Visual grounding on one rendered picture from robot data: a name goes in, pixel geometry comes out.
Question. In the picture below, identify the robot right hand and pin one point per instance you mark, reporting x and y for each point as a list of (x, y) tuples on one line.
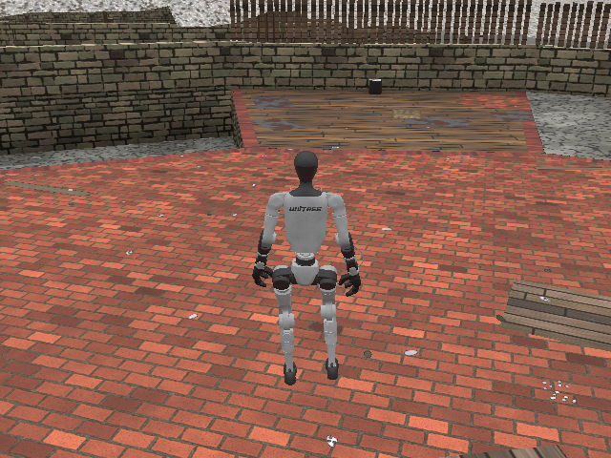
[(353, 280)]

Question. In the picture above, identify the robot left hand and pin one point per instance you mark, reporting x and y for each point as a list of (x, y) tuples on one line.
[(261, 272)]

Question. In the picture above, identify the robot right shin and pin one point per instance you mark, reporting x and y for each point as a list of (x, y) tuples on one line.
[(330, 331)]

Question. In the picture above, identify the left robot forearm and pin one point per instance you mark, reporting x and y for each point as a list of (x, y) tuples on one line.
[(262, 254)]

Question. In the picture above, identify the left robot upper arm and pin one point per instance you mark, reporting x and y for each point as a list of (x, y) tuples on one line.
[(276, 201)]

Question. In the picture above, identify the right robot forearm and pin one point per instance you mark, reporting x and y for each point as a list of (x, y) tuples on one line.
[(349, 257)]

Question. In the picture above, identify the right robot upper arm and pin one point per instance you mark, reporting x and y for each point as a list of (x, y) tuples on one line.
[(336, 202)]

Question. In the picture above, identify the humanoid robot torso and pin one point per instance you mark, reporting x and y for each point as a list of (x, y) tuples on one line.
[(305, 220)]

